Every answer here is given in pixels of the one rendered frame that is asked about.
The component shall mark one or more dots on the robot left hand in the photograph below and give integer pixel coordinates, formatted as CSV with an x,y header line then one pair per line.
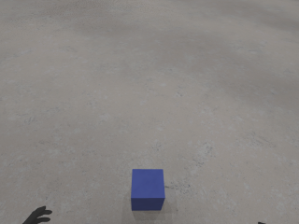
x,y
36,218

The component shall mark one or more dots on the carton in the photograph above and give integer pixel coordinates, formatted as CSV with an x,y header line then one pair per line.
x,y
147,190

